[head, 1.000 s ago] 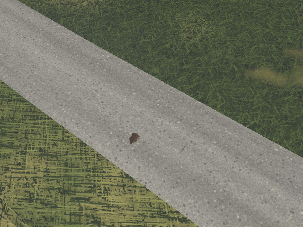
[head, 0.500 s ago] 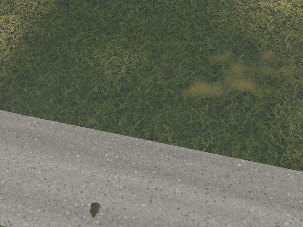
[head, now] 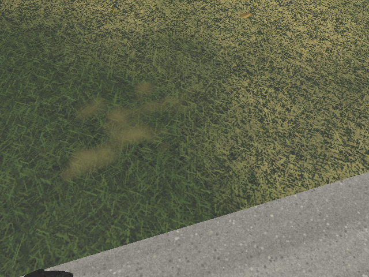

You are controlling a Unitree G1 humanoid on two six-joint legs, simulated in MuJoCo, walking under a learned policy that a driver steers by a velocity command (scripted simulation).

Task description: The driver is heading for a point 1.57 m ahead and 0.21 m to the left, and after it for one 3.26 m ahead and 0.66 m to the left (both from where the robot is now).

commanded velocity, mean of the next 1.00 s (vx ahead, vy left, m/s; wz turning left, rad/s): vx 0.98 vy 0.00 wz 0.28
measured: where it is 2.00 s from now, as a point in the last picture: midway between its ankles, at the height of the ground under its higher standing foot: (86, 71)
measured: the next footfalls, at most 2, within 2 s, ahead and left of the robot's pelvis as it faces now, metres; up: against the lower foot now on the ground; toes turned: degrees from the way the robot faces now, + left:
right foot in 0.16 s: +0.27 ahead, -0.09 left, +0.00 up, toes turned -6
left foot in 0.60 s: +0.76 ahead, -0.01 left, +0.00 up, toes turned +3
